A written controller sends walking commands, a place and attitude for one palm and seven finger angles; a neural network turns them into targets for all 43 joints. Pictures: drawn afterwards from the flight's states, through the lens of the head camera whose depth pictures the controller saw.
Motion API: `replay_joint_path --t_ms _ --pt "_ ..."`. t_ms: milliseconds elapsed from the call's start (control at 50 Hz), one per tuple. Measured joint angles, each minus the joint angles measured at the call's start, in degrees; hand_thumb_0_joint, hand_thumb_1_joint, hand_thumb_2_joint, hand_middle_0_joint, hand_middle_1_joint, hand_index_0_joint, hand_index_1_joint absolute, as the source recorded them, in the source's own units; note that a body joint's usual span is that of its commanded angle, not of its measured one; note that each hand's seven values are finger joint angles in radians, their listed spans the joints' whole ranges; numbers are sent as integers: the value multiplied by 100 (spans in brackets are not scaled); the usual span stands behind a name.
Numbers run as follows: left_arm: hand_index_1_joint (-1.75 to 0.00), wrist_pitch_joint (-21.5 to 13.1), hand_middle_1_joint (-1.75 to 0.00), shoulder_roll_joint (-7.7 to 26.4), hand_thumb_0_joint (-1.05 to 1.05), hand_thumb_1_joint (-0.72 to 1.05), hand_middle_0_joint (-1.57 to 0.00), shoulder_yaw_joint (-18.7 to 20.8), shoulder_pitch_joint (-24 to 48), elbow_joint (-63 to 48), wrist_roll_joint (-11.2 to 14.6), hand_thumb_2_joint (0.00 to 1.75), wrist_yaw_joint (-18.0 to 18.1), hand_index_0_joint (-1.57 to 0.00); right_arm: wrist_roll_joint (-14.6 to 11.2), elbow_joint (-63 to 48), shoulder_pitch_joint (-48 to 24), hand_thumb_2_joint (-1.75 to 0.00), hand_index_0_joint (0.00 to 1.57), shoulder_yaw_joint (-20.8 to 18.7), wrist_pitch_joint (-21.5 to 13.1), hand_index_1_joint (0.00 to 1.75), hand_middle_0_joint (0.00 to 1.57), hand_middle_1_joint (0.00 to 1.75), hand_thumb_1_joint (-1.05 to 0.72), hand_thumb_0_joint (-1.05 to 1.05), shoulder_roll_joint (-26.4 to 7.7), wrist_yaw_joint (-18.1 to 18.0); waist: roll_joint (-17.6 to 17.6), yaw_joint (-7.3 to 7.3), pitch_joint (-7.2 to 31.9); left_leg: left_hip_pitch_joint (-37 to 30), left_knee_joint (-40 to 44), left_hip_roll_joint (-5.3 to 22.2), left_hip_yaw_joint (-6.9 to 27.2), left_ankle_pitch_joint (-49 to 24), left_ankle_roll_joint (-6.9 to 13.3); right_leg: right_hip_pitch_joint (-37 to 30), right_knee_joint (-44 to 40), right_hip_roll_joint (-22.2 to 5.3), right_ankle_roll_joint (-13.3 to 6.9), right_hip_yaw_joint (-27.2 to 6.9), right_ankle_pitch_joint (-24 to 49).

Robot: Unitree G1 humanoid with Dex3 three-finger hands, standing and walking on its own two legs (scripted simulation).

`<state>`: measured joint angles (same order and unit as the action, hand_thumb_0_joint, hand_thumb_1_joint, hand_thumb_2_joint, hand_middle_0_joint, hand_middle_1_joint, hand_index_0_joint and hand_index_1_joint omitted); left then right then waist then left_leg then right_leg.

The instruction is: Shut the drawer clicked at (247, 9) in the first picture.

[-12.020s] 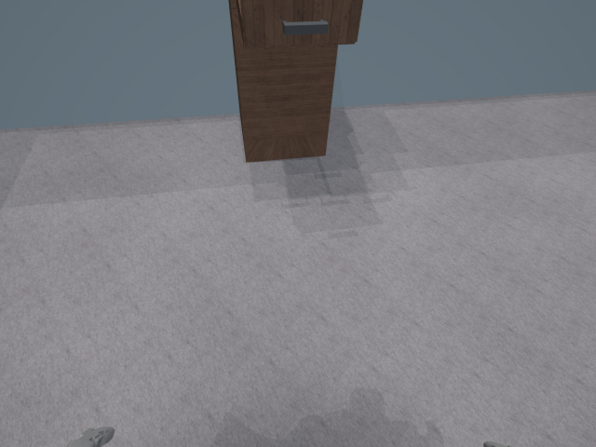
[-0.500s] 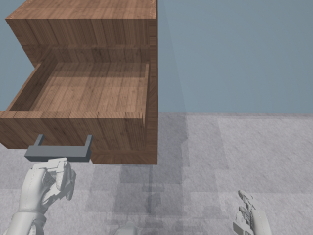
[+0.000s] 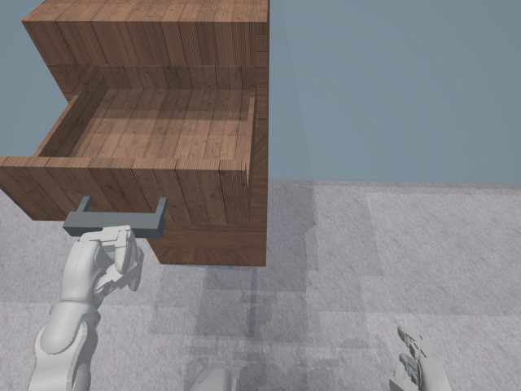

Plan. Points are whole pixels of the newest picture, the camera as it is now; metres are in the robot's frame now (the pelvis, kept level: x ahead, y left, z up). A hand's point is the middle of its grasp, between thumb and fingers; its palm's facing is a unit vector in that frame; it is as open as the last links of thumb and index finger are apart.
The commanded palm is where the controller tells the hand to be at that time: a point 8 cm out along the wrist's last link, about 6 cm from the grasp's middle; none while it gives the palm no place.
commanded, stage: push the drawer shut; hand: left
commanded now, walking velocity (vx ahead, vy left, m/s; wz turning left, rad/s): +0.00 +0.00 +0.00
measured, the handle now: (120, 213) +0.35 +0.24 +0.08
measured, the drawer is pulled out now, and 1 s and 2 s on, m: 0.27 0.14 0.03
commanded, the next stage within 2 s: none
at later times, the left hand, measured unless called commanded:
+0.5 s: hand (146, 222) +0.34 +0.20 +0.07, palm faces +0.03 -1.00 -0.06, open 3.1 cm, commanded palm +0.34 +0.25 +0.08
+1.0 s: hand (153, 191) +0.41 +0.21 +0.07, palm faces +0.02 -1.00 -0.04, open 3.0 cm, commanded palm +0.40 +0.26 +0.08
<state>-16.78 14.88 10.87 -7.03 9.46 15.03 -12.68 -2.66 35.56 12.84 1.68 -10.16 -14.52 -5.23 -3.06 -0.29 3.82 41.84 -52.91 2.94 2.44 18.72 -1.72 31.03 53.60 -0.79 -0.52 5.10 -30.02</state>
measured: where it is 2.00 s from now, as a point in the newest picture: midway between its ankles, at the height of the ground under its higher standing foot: outside the picture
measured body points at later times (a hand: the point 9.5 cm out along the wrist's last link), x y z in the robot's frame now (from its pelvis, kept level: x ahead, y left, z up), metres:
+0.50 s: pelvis +0.00 +0.01 +0.00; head +0.04 +0.00 +0.45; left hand +0.34 +0.26 +0.08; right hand +0.12 -0.25 -0.10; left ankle +0.08 +0.14 -0.68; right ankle -0.03 -0.11 -0.68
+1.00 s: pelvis +0.00 +0.01 +0.00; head +0.07 +0.01 +0.45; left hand +0.40 +0.26 +0.07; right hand +0.10 -0.25 -0.11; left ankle +0.08 +0.14 -0.68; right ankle -0.03 -0.11 -0.68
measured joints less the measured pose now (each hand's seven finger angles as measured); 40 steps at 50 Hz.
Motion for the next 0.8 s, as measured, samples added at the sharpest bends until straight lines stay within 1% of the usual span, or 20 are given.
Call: replay_joint_path --t_ms 220,360,620,800 --pt "-160 78 -160 138 2 84 -140 46 971 905 -90 97 63 -140 -7 53 33 -89 20 42 106 30 20 30 -90 1 -20 -5 37 75 -69 -63 125 23 -41 -106 14 -25 -101 20 9 -44 121" --pt "-160 34 -160 177 2 83 -140 107 1480 1420 -155 97 107 -140 0 106 121 -89 20 14 202 30 20 30 -90 1 -43 21 62 115 -93 -52 171 29 -78 -131 26 4 -145 22 25 -83 159" --pt "-160 -83 -160 268 1 82 -140 263 2128 2138 -247 95 56 -140 30 170 273 -89 20 -25 443 30 20 30 -90 1 -36 101 88 181 -82 11 179 49 -121 -90 44 64 -209 37 48 -131 170" --pt "-160 -131 -160 386 0 80 -140 376 2640 2701 -300 94 -49 -140 40 184 297 -89 20 -27 605 30 20 30 -90 1 -32 123 107 216 -72 102 131 62 -111 -56 48 137 -199 53 51 -128 156"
